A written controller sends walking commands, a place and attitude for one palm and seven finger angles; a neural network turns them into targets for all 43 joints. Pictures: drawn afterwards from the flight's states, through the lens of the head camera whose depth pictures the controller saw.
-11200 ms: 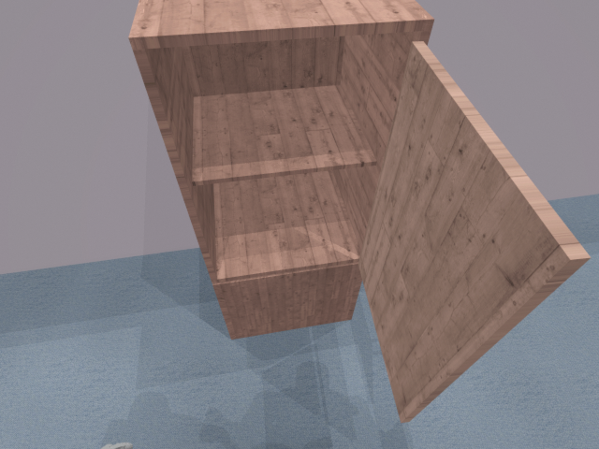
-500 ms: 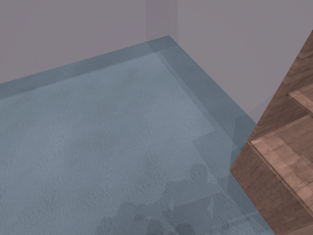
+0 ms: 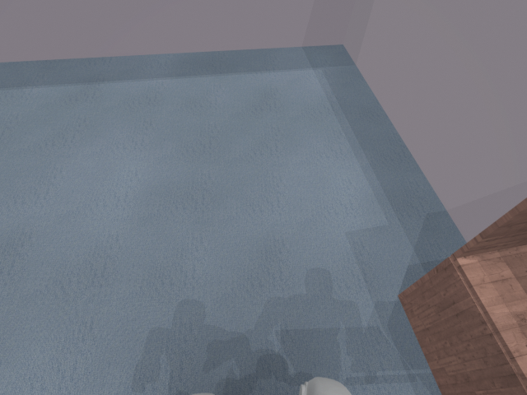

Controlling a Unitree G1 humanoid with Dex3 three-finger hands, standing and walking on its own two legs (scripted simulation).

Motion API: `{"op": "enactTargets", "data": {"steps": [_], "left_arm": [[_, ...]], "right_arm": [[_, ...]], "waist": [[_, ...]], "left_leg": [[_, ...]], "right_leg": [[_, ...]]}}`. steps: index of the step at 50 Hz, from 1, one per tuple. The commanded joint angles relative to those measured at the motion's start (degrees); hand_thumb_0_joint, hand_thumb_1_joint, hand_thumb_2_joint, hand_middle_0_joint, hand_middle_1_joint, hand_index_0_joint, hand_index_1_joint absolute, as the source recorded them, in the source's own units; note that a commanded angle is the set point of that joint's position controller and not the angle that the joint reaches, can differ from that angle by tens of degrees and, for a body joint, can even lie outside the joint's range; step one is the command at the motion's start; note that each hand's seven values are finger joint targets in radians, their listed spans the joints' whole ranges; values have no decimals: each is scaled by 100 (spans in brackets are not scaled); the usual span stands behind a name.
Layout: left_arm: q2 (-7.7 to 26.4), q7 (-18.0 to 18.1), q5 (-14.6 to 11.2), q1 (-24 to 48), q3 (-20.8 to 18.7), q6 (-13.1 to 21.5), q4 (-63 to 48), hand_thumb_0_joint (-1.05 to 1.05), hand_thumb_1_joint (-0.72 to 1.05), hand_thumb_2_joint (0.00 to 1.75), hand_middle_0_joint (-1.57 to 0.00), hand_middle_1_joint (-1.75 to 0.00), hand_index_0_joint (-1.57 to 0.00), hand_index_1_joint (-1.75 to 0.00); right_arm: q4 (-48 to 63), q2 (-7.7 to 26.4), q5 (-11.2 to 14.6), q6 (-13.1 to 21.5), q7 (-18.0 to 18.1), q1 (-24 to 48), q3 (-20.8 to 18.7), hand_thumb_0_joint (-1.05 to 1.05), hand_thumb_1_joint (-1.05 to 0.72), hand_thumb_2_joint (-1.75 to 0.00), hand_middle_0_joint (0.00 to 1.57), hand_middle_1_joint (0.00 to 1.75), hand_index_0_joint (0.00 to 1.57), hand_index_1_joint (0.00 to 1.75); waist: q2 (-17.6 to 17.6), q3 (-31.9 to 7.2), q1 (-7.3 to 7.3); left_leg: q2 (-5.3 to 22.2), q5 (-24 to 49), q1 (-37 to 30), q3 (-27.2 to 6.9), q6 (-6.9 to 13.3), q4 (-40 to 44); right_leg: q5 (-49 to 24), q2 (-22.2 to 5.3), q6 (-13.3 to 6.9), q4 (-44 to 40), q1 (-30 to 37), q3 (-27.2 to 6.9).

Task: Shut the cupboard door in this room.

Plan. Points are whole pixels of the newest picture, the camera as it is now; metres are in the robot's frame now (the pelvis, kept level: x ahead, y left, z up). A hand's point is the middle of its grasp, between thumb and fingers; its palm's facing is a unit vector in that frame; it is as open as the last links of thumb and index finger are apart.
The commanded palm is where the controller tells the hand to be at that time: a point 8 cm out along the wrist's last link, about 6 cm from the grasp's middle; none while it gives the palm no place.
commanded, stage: turn or walk to find it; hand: left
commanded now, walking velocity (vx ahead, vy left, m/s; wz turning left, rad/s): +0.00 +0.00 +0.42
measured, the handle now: out of the picture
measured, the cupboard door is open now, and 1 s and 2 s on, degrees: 81 69 67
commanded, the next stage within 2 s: none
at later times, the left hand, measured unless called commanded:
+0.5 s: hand out of the picture +0.06 +0.14 -0.14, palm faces +0.18 -0.95 -0.27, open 7.4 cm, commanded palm none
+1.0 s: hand out of the picture -0.03 +0.21 -0.17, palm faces +0.42 -0.88 -0.22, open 7.4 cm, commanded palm none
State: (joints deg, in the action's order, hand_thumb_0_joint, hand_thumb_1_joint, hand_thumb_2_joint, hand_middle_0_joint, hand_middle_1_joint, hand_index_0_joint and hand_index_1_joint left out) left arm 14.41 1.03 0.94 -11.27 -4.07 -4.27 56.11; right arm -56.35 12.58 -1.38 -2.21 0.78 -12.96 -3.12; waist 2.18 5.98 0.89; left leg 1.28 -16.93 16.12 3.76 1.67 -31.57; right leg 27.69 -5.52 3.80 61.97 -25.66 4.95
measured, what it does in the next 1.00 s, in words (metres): steps on the spot, turning left: right foot, then left foot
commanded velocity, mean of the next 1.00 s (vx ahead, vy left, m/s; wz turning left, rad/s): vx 0.00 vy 0.00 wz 0.42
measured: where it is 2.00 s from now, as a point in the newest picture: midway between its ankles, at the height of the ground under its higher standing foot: outside the picture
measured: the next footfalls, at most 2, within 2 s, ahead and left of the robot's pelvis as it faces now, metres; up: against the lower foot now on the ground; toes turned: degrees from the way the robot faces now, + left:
right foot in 0.30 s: +0.02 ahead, -0.15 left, +0.00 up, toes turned +3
left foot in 0.76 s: -0.03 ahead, +0.09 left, +0.00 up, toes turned +27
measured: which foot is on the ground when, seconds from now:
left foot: down 0.00-0.32, up 0.34-0.74, down 0.76-1.00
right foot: up 0.00-0.28, down 0.30-0.78, up 0.80-1.00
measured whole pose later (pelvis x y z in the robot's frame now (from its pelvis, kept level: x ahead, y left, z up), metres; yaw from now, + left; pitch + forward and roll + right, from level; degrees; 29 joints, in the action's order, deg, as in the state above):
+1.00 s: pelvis -0.02 -0.01 +0.01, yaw +24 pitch +1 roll -2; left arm 14.0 0.6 0.7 -9.5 -3.8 -3.8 54.5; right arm -55.4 12.0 -1.2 -1.1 1.1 -13.2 -2.3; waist 1.5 4.3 1.1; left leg 0.7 -14.9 13.7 2.3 2.2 -27.1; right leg 22.8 -5.8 5.2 64.8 -27.9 2.5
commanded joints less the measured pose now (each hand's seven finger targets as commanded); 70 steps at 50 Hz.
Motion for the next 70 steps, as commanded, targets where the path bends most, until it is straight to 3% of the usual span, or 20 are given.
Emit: {"op": "enactTargets", "data": {"steps": [1,7,13,14,16,17,21,32,36,37,39,40,46,56,60,61,62,63,64,70], "left_arm": [[304,-55,1,137,-28,238,-534,0,90,90,-20,-30,-20,-30],[198,-20,-18,571,10,200,-737,0,90,90,-20,-30,-20,-30],[204,-2,-74,-24,-17,309,-672,0,90,90,-20,-30,-20,-30],[374,19,-49,-218,-62,366,-620,0,90,90,-20,-30,-20,-30],[1276,100,75,-436,-239,438,-674,0,90,90,-20,-30,-20,-30],[1167,112,42,-274,-184,401,-748,0,90,90,-20,-30,-20,-30],[511,76,-5,466,-26,484,-904,0,90,90,-20,-30,-20,-30],[804,98,96,-539,-175,432,-579,0,90,90,-20,-30,-20,-30],[889,82,52,-344,-190,393,-534,0,90,90,-20,-30,-20,-30],[843,70,-5,-273,-187,377,-567,0,90,90,-20,-30,-20,-30],[218,35,-50,-191,-13,323,-899,0,90,90,-20,-30,-20,-30],[356,71,-19,69,-12,260,-916,0,90,90,-20,-30,-20,-30],[317,-43,-7,105,-45,234,-560,0,90,90,-20,-30,-20,-30],[162,-24,-17,601,15,225,-865,0,90,90,-20,-30,-20,-30],[248,-4,-55,-55,-23,358,-770,0,90,90,-20,-30,-20,-30],[452,14,-25,-335,-71,433,-720,0,90,90,-20,-30,-20,-30],[1009,72,76,-468,-181,493,-702,0,90,90,-20,-30,-20,-30],[1286,89,60,-480,-208,467,-773,0,90,90,-20,-30,-20,-30],[1091,89,38,-326,-152,453,-853,0,90,90,-20,-30,-20,-30],[488,78,23,-70,-37,542,-854,0,90,90,-20,-30,-20,-30]], "right_arm": [[408,1049,14,192,71,-142,-148,0,-90,-90,20,30,20,30],[373,1065,-27,131,49,-422,-192,0,-90,-90,20,30,20,30],[578,1098,-16,55,-3,-117,-250,0,-90,-90,20,30,20,30],[603,941,20,58,-22,-122,-252,0,-90,-90,20,30,20,30],[900,347,51,46,-53,-16,-160,0,-90,-90,20,30,20,30],[886,592,12,-26,-46,63,-223,0,-90,-90,20,30,20,30],[473,524,-6,-126,-140,-317,-215,0,-90,-90,20,30,20,30],[628,192,58,-35,-155,477,-67,0,-90,-90,20,30,20,30],[458,296,60,44,-142,9,-73,0,-90,-90,20,30,20,30],[377,518,45,98,-146,-339,-120,0,-90,-90,20,30,20,30],[286,1503,66,145,-51,-905,-335,0,-90,-90,20,30,20,30],[213,1439,76,96,-26,-950,-307,0,-90,-90,20,30,20,30],[399,992,34,214,80,-215,-121,0,-90,-90,20,30,20,30],[545,1073,-41,119,26,-300,-213,0,-90,-90,20,30,20,30],[690,1058,-4,89,-4,-41,-259,0,-90,-90,20,30,20,30],[727,851,38,99,-29,-60,-251,0,-90,-90,20,30,20,30],[852,387,87,101,-66,-150,-170,0,-90,-90,20,30,20,30],[1007,448,51,51,-36,25,-185,0,-90,-90,20,30,20,30],[1050,565,26,-12,-45,61,-195,0,-90,-90,20,30,20,30],[650,426,16,-107,-158,32,-188,0,-90,-90,20,30,20,30]], "waist": [[-924,-956,17],[-1144,-745,184],[-1222,-997,-144],[-849,-1072,-218],[1631,-902,-390],[959,-774,-339],[705,-303,147],[1142,-664,-354],[923,-916,-92],[381,-1127,128],[-2227,-1460,333],[-1474,-1370,379],[-988,-851,26],[-1303,-719,161],[-1121,-953,-156],[-593,-1145,-257],[1078,-1186,-296],[1607,-1037,-356],[896,-814,-266],[770,-517,-27]], "left_leg": [[1299,2930,-994,-1337,669,1165],[1337,2583,-814,-1701,772,1217],[955,2234,-13,-1888,469,664],[659,1665,330,-1702,195,367],[-388,-1696,1985,-516,-446,-1910],[-140,-1754,1689,-820,-390,-2936],[103,-527,1799,-620,-557,-3949],[169,-893,1071,126,-571,-1617],[40,84,-6,400,-449,-65],[155,955,-784,195,-349,674],[2333,4687,-1933,-2545,928,1097],[2417,4295,-1662,-2100,1094,963],[1286,3515,-975,-1171,605,1109],[1248,2739,-721,-1760,762,1076],[953,2693,-146,-1816,442,419],[598,1757,269,-1582,125,-15],[-161,-417,1470,-765,-309,-1152],[-304,-1956,1675,-653,-410,-2396],[-136,-1760,1591,-902,-377,-3151],[113,-577,1689,-500,-611,-3695]], "right_leg": [[-423,-26,95,256,-498,-361],[-174,133,141,-855,-155,-305],[-1240,441,40,-3311,1526,-75],[-1749,235,6,-4047,2121,-201],[-2632,-2214,-953,-4640,2547,-2412],[-2439,-2323,-1289,-4653,1624,-2142],[-3288,-1219,-869,-4371,1514,-608],[-4705,-1479,-1110,-3780,2309,-118],[-4294,-1402,-770,-3129,2019,271],[-3876,-1290,-526,-2432,1596,462],[1166,-67,146,-188,-592,350],[1046,-193,43,318,-478,-146],[-511,-117,140,551,-508,-333],[-208,202,172,-1392,70,-201],[-1451,380,102,-3443,1463,-77],[-2091,20,53,-4184,2192,-360],[-2815,-1434,-387,-4456,2984,-1648],[-3554,-2366,-1041,-4463,2242,-2343],[-3286,-2230,-1255,-4483,1663,-1915],[-4376,-1247,-914,-4140,1927,-364]]}}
